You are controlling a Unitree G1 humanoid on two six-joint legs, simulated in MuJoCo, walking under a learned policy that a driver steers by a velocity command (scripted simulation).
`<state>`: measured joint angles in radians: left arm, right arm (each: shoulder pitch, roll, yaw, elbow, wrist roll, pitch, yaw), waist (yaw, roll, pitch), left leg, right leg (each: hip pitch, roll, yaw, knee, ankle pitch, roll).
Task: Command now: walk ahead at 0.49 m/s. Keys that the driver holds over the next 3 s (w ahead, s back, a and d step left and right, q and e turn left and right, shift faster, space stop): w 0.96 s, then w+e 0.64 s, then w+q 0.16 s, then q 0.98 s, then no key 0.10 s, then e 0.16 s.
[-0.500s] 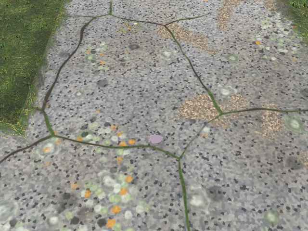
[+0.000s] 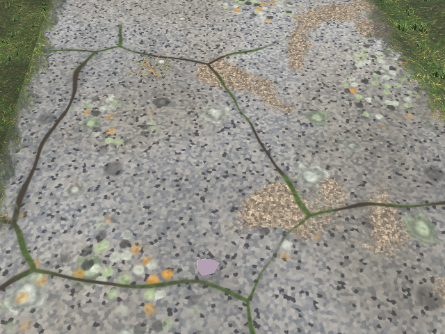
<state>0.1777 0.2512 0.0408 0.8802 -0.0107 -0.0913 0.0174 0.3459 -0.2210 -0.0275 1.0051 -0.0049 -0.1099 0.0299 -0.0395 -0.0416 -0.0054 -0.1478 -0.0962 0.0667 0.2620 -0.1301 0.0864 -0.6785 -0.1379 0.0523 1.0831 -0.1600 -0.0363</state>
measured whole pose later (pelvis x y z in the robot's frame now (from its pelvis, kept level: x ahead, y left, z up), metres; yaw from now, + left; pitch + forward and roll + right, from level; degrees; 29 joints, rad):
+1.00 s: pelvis +0.55 -0.01 -0.01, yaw +1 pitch +1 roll +0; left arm 0.30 0.26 0.05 0.96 -0.03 -0.10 0.00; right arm 0.18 -0.24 -0.05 0.91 0.00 -0.10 0.03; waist 0.00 -0.03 0.03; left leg -0.34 -0.03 0.07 0.46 -0.15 0.06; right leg -0.44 -0.06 0.03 1.18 -0.35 -0.05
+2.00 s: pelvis +1.10 -0.10 -0.03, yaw -13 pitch +3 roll -1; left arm 0.24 0.28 0.06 0.83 0.02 -0.05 0.02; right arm 0.10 -0.27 -0.05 0.79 -0.01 -0.10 0.05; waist 0.02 0.01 0.04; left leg -0.52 -0.04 0.02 0.54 -0.07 0.08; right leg -0.21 0.07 0.02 0.93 -0.55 -0.01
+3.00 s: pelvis +1.18 -0.12 -0.01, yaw +16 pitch +2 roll +0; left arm 0.22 0.31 0.07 0.77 0.00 0.03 0.02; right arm 0.14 -0.22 -0.04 0.64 -0.03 0.01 0.01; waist 0.03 -0.05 0.02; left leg -0.26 -0.02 0.03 0.49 -0.26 0.04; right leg -0.43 -0.07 0.01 0.93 -0.49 0.08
